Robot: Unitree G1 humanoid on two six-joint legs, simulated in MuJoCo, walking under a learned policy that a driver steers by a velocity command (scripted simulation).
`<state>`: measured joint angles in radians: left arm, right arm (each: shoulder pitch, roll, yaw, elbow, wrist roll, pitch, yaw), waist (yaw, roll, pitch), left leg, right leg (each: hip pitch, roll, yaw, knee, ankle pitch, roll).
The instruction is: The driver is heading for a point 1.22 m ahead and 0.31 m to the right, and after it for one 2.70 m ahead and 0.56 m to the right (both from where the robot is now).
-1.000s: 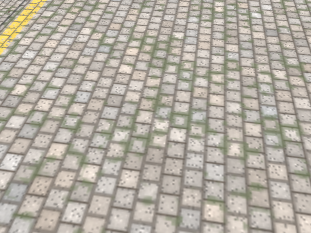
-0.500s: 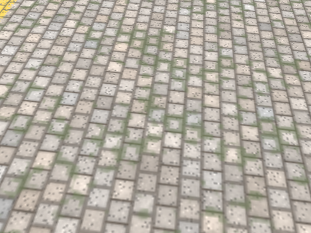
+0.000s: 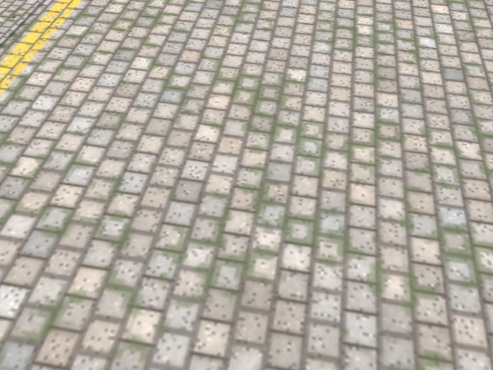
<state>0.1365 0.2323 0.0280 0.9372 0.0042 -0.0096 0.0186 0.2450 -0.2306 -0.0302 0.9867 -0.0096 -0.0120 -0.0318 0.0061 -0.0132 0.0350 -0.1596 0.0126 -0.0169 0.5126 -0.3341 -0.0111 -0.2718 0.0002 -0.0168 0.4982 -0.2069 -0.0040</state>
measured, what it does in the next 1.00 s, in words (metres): walks ahead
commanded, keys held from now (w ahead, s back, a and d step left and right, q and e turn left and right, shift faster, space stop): no key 0.52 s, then w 0.48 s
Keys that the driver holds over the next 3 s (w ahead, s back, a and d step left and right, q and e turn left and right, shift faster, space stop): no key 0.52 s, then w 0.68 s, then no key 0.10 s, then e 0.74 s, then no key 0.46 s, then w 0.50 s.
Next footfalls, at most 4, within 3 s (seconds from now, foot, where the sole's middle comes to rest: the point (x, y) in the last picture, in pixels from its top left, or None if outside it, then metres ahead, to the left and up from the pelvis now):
1.28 left None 0.48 0.09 -0.77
1.78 right None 0.47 -0.15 -0.77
2.26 left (230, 348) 0.57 0.06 -0.77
2.56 right None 0.42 -0.15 -0.77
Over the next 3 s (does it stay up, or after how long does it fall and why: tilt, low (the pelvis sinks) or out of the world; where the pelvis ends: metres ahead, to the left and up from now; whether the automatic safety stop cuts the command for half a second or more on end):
stays up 0.58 -0.04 0.01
